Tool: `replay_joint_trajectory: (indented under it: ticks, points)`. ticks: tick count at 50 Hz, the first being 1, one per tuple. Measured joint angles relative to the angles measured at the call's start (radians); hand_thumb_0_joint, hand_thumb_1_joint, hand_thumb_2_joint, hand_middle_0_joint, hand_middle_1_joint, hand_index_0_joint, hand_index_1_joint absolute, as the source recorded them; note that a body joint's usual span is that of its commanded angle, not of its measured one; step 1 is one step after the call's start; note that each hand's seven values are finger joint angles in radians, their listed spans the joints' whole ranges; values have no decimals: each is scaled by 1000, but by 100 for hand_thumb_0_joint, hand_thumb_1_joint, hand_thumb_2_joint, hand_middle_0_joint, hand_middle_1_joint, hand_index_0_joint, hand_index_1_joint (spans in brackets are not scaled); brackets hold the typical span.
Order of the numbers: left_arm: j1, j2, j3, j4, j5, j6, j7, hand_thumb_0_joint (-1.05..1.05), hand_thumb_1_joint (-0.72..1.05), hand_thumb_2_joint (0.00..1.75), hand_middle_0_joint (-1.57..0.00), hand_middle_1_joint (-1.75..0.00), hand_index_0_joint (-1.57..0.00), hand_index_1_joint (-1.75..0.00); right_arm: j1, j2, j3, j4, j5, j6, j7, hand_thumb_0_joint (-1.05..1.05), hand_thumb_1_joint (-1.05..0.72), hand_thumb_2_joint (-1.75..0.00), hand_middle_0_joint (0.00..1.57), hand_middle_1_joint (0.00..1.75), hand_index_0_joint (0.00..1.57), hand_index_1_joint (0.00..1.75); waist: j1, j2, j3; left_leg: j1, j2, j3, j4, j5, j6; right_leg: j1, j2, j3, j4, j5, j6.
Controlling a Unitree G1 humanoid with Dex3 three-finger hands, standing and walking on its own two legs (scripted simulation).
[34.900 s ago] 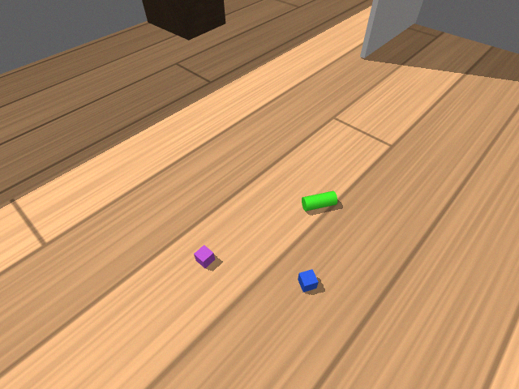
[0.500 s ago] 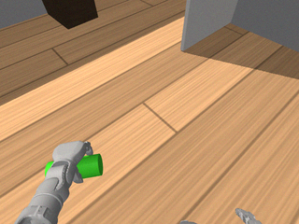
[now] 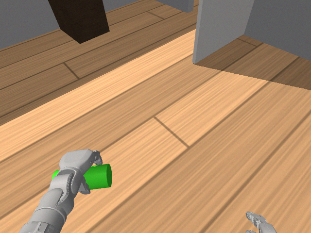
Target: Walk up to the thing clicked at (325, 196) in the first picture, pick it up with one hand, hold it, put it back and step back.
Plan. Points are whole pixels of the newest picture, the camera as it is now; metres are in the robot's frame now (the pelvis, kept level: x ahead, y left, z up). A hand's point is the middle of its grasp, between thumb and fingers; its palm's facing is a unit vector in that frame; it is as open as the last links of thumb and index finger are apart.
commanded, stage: hold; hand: left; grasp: from above
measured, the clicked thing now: (83, 178) +0.31 +0.24 -0.09
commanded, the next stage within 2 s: crouch in 1.26 s
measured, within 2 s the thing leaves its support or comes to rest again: neither
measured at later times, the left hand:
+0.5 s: hand (85, 179) +0.28 +0.21 -0.03, palm faces -0.44 -0.07 -0.90, open 9.6 cm
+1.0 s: hand (83, 177) +0.28 +0.21 -0.02, palm faces -0.44 -0.07 -0.89, open 9.6 cm
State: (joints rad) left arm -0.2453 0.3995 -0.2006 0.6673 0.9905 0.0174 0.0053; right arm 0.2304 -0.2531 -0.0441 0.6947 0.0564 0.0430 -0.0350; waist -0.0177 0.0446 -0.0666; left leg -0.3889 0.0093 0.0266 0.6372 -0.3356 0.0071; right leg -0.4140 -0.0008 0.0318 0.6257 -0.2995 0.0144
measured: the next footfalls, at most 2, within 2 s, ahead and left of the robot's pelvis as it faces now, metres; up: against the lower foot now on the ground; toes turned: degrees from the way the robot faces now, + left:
none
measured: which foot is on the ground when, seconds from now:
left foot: down 0.00-1.00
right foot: down 0.00-1.00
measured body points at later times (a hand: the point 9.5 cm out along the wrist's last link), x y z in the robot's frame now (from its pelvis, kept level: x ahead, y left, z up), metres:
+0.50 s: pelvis -0.01 -0.01 +0.01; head +0.00 -0.04 +0.46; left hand +0.30 +0.21 +0.02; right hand +0.13 -0.27 -0.11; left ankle -0.01 +0.11 -0.72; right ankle +0.01 -0.13 -0.72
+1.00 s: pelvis +0.00 -0.01 +0.01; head +0.01 -0.04 +0.46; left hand +0.30 +0.21 +0.03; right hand +0.15 -0.26 -0.10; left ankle -0.01 +0.11 -0.72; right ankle +0.01 -0.13 -0.72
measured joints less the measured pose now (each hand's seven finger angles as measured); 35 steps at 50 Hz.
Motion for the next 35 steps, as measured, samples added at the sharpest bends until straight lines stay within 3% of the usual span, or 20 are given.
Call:
replay_joint_trajectory:
  ticks: [35]
  points:
    - [55, 0, -3, -116, -15, 7, -59, -1, 8, 37, -69, -58, -75, -47, -46, -2, 15, -21, 13, 19, -17, 1, -90, -90, 20, 30, 20, 30, 21, 11, 47, 124, 2, -1, -130, 71, -13, 108, 3, -1, -96, 52, -13]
